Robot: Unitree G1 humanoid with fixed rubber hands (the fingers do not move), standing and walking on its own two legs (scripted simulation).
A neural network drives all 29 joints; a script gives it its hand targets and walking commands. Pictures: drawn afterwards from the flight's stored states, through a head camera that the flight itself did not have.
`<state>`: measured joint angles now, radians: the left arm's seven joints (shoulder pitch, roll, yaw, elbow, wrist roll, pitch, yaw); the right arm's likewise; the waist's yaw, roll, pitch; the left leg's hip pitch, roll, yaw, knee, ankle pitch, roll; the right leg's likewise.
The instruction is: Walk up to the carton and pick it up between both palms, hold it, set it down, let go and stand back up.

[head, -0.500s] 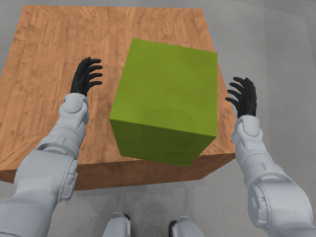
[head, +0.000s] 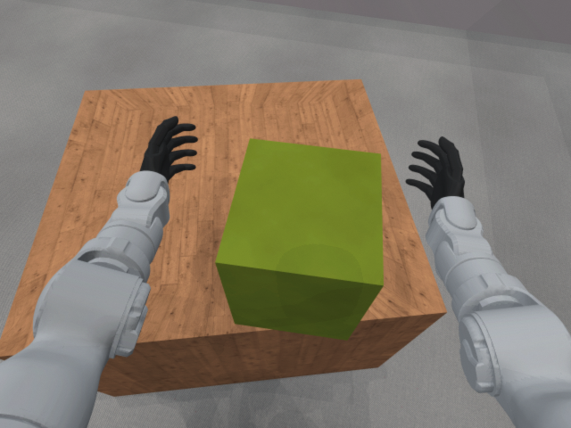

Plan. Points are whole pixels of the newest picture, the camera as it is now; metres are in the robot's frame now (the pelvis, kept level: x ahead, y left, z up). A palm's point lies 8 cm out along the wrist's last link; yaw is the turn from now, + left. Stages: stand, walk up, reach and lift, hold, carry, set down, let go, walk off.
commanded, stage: set down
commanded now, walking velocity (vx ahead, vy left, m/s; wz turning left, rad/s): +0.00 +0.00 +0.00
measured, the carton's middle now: (301, 245) +0.42 -0.03 -0.07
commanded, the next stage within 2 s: none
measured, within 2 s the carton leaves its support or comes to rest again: neither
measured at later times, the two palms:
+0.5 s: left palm (153, 196) +0.42 +0.18 +0.09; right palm (449, 214) +0.38 -0.22 +0.08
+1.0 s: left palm (140, 250) +0.37 +0.20 +0.03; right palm (430, 261) +0.34 -0.20 +0.03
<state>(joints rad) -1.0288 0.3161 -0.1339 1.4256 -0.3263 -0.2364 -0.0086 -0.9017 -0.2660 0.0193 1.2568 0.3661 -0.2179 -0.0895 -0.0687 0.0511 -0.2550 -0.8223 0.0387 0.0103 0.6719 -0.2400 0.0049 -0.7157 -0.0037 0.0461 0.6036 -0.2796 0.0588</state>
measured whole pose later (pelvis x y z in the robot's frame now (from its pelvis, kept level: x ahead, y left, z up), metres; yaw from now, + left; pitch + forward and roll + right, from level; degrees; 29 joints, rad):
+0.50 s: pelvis -0.02 -0.02 +0.01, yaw +1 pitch +16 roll -2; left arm -0.92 0.33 -0.09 1.36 -0.29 -0.23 -0.05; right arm -0.74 -0.17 0.00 1.08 0.30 -0.18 -0.18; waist -0.08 0.00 -0.20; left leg -0.67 0.05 -0.02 0.54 -0.16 -0.02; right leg -0.57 0.01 0.02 0.52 -0.22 0.03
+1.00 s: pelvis -0.01 -0.01 +0.01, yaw +1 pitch +13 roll -2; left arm -0.63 0.30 -0.11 1.19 -0.28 -0.34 -0.05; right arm -0.53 -0.14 0.01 1.06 0.30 -0.33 -0.16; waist -0.06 0.01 -0.16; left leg -0.64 0.04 -0.02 0.63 -0.22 -0.01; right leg -0.52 0.00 0.02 0.56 -0.27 0.04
